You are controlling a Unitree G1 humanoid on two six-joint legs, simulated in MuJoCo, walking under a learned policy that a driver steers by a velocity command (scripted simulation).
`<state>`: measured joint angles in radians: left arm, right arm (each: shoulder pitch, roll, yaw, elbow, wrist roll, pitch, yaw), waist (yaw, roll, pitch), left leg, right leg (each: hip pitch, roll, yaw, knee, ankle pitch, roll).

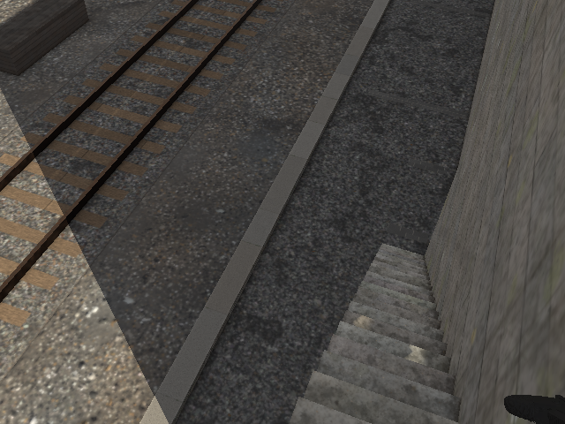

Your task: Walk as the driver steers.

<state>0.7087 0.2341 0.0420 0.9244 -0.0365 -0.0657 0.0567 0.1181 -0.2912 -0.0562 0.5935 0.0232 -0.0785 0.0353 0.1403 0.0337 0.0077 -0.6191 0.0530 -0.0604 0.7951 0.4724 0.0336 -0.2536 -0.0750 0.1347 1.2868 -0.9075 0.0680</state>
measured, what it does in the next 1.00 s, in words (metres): goes down, turning right: left foot 0.22 m lower, then right foot 0.21 m lower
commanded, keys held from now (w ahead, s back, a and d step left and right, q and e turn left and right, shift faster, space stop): w+e+shift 0.70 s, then w+q+shift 0.30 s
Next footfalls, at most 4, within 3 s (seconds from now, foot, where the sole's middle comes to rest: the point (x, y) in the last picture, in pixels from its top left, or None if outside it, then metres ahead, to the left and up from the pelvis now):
0.04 left None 0.10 0.12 -0.85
0.42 right None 0.28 -0.12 -1.06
1.14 left None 0.79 -0.28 -1.49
1.40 left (384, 418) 0.87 -0.28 -1.52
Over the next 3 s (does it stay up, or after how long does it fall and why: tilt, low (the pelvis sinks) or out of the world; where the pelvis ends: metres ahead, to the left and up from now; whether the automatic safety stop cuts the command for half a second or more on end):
falls after 2.30 s (out of the world)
